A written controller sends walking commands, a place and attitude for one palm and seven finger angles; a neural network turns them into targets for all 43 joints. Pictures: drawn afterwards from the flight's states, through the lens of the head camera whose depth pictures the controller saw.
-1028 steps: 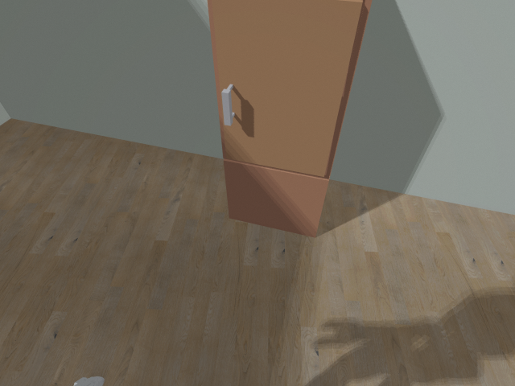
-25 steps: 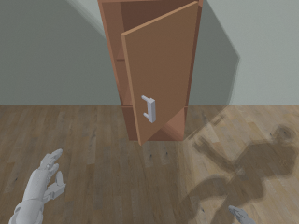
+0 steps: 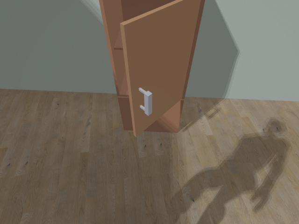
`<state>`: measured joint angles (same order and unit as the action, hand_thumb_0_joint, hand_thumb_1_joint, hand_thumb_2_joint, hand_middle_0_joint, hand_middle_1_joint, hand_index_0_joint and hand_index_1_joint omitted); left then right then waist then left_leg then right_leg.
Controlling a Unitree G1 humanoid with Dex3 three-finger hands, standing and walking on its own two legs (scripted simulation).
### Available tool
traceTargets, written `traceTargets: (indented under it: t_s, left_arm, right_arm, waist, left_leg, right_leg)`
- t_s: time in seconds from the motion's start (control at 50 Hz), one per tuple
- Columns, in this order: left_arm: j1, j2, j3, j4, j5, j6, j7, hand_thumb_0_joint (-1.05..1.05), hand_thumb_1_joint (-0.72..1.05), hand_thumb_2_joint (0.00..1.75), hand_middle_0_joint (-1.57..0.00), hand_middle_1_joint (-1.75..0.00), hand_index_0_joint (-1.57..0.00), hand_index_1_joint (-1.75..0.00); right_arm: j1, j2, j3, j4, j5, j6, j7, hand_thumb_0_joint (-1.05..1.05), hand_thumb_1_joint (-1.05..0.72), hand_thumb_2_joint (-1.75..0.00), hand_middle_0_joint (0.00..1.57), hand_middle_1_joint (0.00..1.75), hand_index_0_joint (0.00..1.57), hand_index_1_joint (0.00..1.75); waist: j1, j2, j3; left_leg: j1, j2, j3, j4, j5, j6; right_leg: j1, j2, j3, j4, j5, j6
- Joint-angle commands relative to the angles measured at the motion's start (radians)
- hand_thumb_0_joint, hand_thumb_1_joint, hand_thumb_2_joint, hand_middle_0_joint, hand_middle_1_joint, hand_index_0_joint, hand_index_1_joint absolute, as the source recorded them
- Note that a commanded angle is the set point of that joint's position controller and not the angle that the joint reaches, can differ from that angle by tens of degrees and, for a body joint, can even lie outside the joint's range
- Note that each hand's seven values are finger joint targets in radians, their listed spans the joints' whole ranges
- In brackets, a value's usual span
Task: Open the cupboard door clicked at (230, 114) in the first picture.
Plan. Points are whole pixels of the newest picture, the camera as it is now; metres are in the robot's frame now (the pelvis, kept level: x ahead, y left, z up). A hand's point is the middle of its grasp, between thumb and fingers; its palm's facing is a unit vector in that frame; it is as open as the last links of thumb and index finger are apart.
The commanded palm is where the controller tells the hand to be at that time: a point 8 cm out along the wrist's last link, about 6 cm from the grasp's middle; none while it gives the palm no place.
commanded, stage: let the arm hang, fingers relaxed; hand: left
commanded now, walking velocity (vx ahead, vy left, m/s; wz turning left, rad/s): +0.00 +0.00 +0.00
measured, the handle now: (144, 101) +0.59 +0.07 -0.08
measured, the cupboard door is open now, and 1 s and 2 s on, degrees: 49 49 49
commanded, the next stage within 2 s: look to check the result in 0.48 s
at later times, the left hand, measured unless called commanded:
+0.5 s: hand out of the picture +0.02 +0.16 -0.17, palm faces +0.02 -0.98 -0.19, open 7.3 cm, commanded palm none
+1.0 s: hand out of the picture +0.01 +0.15 -0.17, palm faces +0.02 -0.98 -0.19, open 7.4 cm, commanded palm none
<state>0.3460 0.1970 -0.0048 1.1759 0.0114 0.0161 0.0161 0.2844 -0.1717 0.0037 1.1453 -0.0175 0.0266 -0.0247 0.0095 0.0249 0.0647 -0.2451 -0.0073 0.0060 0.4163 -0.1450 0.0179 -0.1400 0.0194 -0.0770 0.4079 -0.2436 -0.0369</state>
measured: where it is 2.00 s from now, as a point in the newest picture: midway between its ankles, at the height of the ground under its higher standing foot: outside the picture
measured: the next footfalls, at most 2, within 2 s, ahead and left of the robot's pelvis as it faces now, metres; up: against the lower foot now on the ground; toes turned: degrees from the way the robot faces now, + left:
none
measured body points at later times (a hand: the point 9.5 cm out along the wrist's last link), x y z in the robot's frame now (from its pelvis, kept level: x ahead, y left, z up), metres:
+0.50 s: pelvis +0.02 -0.01 +0.00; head +0.02 -0.02 +0.45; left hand +0.02 +0.21 -0.16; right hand -0.01 -0.22 -0.17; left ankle +0.05 +0.11 -0.74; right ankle -0.01 -0.09 -0.74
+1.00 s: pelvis +0.03 -0.02 +0.00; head +0.04 -0.02 +0.45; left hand +0.01 +0.20 -0.16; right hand +0.03 -0.23 -0.17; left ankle +0.05 +0.11 -0.74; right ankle -0.01 -0.09 -0.74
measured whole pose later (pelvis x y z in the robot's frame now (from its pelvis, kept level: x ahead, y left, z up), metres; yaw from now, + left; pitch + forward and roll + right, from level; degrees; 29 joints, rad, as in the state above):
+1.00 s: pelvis +0.03 -0.02 +0.00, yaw -1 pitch -1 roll +0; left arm 0.30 0.13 0.00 1.15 0.01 -0.01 0.03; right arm 0.25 -0.15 0.00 1.16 -0.02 0.01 -0.04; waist 0.00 0.01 0.04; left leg -0.19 0.01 0.01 0.40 -0.19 0.00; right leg -0.09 0.03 -0.06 0.38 -0.28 -0.05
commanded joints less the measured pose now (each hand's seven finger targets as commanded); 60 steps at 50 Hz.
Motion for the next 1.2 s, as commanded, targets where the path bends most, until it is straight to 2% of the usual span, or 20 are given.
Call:
traceTargets:
  t_s: [0.0,0.14,0.24,0.3,0.52,0.6,0.7,0.86,1.0,1.14,1.18]
  left_arm:
    - [0.008,0.092,0.02,-0.037,-0.006,-0.022,0.013,0.0,0.9,0.9,-0.2,-0.3,-0.2,-0.3]
    - [0.011,0.064,0.021,-0.036,-0.005,-0.02,0.019,0.0,0.9,0.9,-0.2,-0.3,-0.2,-0.3]
    - [0.007,0.052,0.025,-0.05,-0.005,-0.026,0.022,0.0,0.9,0.9,-0.2,-0.3,-0.2,-0.3]
    - [0.004,0.048,0.025,-0.049,-0.007,-0.027,0.023,0.0,0.9,0.9,-0.2,-0.3,-0.2,-0.3]
    - [0.016,0.047,0.027,-0.052,-0.007,-0.032,0.023,0.0,0.9,0.9,-0.2,-0.3,-0.2,-0.3]
    - [0.021,0.043,0.025,-0.046,-0.007,-0.033,0.023,0.0,0.9,0.9,-0.2,-0.3,-0.2,-0.3]
    - [0.027,0.043,0.024,-0.041,-0.008,-0.034,0.024,0.0,0.9,0.9,-0.2,-0.3,-0.2,-0.3]
    - [0.028,0.042,0.023,-0.038,-0.007,-0.034,0.025,0.0,0.9,0.9,-0.2,-0.3,-0.2,-0.3]
    - [0.021,0.054,0.025,-0.041,-0.008,-0.037,0.025,0.0,0.9,0.9,-0.2,-0.3,-0.2,-0.3]
    - [0.009,0.062,0.027,-0.046,-0.008,-0.037,0.025,0.0,0.9,0.9,-0.2,-0.3,-0.2,-0.3]
    - [0.01,0.053,0.028,-0.05,-0.007,-0.033,0.025,0.0,0.9,0.9,-0.2,-0.3,-0.2,-0.3]
  right_arm:
    - [0.04,-0.096,-0.015,-0.027,-0.001,-0.02,-0.01,0.0,-0.9,-0.9,0.2,0.3,0.2,0.3]
    - [0.055,-0.055,-0.009,-0.012,-0.004,-0.022,-0.01,0.0,-0.9,-0.9,0.2,0.3,0.2,0.3]
    - [0.06,-0.042,-0.008,-0.007,-0.004,-0.028,-0.011,0.0,-0.9,-0.9,0.2,0.3,0.2,0.3]
    - [0.058,-0.035,-0.008,-0.003,-0.005,-0.028,-0.013,0.0,-0.9,-0.9,0.2,0.3,0.2,0.3]
    - [0.06,-0.047,-0.013,-0.012,0.0,-0.03,-0.017,0.0,-0.9,-0.9,0.2,0.3,0.2,0.3]
    - [0.054,-0.046,-0.012,-0.009,-0.001,-0.03,-0.018,0.0,-0.9,-0.9,0.2,0.3,0.2,0.3]
    - [0.051,-0.051,-0.011,-0.008,0.001,-0.031,-0.02,0.0,-0.9,-0.9,0.2,0.3,0.2,0.3]
    - [0.039,-0.056,-0.011,-0.008,0.0,-0.03,-0.021,0.0,-0.9,-0.9,0.2,0.3,0.2,0.3]
    - [0.03,-0.069,-0.012,-0.01,0.0,-0.033,-0.022,0.0,-0.9,-0.9,0.2,0.3,0.2,0.3]
    - [0.024,-0.071,-0.013,-0.009,0.0,-0.031,-0.021,0.0,-0.9,-0.9,0.2,0.3,0.2,0.3]
    - [0.025,-0.062,-0.013,-0.009,-0.001,-0.028,-0.022,0.0,-0.9,-0.9,0.2,0.3,0.2,0.3]
  waist:
    - [-0.018,-0.042,0.012]
    - [-0.014,-0.037,0.05]
    - [-0.012,-0.043,0.031]
    - [-0.01,0.0,0.041]
    - [-0.013,-0.03,0.015]
    - [-0.016,-0.011,0.02]
    - [-0.015,-0.03,0.013]
    - [-0.015,-0.026,0.023]
    - [-0.014,-0.021,-0.001]
    - [-0.013,-0.042,0.014]
    - [-0.013,-0.028,0.021]
  left_leg:
    - [0.041,0.095,-0.097,-0.088,-0.055,0.021]
    - [0.018,0.093,-0.091,-0.093,-0.044,0.019]
    - [0.023,0.092,-0.082,-0.077,0.019,0.017]
    - [0.023,0.093,-0.079,-0.079,0.031,0.014]
    - [0.066,0.097,-0.073,-0.06,0.072,0.014]
    - [0.075,0.098,-0.073,-0.063,0.083,0.014]
    - [0.082,0.102,-0.073,-0.063,0.094,0.015]
    - [0.089,0.102,-0.07,-0.063,0.103,0.014]
    - [0.101,0.104,-0.066,-0.06,0.124,0.013]
    - [0.098,0.103,-0.065,-0.062,0.121,0.011]
    - [0.101,0.107,-0.051,-0.052,0.121,0.008]
  right_leg:
    - [-0.096,-0.126,0.127,-0.122,-0.074,-0.021]
    - [-0.102,-0.122,0.122,-0.11,-0.061,-0.015]
    - [-0.074,-0.125,0.122,-0.109,-0.01,-0.013]
    - [-0.072,-0.125,0.124,-0.108,0.009,-0.014]
    - [-0.055,-0.122,0.123,-0.115,0.057,-0.013]
    - [-0.059,-0.125,0.128,-0.118,0.075,-0.013]
    - [-0.047,-0.123,0.125,-0.116,0.095,-0.011]
    - [-0.046,-0.124,0.124,-0.118,0.117,-0.009]
    - [-0.019,-0.128,0.126,-0.117,0.165,-0.007]
    - [-0.018,-0.129,0.122,-0.121,0.173,-0.005]
    - [-0.03,-0.13,0.135,-0.119,0.196,-0.003]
